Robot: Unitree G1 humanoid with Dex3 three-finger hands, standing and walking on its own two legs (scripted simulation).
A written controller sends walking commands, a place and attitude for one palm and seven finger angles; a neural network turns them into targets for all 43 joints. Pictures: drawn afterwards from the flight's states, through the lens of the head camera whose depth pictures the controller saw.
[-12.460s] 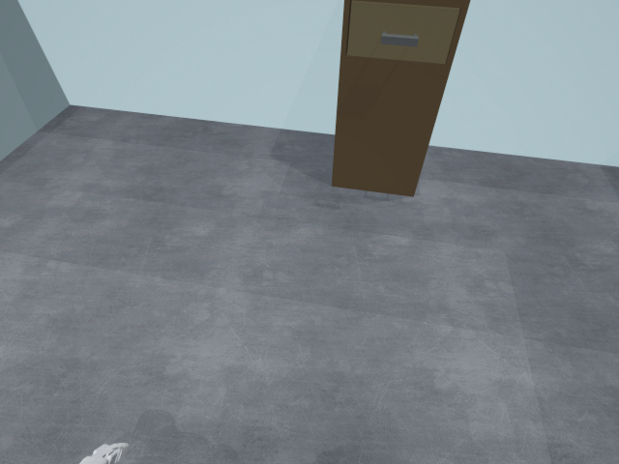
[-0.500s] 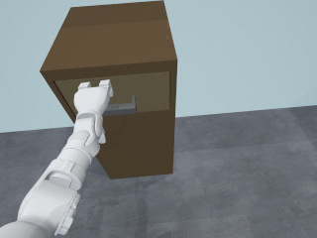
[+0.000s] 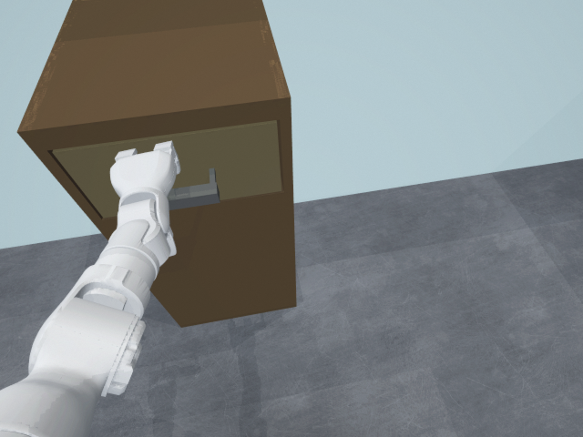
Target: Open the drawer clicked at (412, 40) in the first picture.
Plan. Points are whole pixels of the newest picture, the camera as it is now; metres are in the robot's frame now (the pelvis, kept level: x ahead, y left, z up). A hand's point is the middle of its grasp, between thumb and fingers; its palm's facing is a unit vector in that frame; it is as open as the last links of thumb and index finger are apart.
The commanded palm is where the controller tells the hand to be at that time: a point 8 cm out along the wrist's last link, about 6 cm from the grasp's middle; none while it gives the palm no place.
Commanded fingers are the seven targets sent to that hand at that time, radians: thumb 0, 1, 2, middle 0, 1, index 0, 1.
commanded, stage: move the hooked fingers above the handle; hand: left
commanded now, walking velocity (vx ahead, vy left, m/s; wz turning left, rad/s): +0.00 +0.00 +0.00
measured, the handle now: (182, 188) +0.54 +0.17 -0.01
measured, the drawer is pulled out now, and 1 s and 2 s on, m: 0.00 0.00 0.00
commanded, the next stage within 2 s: none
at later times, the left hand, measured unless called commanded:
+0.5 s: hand (172, 195) +0.48 +0.16 +0.04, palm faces -0.15 -0.07 -0.99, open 13.7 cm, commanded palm +0.46 +0.17 +0.10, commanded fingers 0.00 -0.50 0.30 -0.30 -1.20 -0.30 -1.20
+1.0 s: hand (199, 191) +0.48 +0.12 +0.04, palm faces -0.11 -0.12 -0.99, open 13.8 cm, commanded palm +0.46 +0.17 +0.11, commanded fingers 0.00 -0.50 0.30 -0.30 -1.20 -0.30 -1.20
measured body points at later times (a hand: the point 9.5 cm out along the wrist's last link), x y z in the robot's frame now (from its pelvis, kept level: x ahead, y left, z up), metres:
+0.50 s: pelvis +0.01 +0.00 +0.00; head +0.06 -0.01 +0.44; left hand +0.48 +0.17 +0.10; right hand +0.06 -0.25 -0.14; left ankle +0.00 +0.10 -0.72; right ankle -0.03 -0.10 -0.72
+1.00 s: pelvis +0.01 +0.01 +0.00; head +0.07 -0.01 +0.44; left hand +0.48 +0.13 +0.10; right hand +0.05 -0.26 -0.14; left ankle +0.00 +0.10 -0.72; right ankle -0.03 -0.10 -0.72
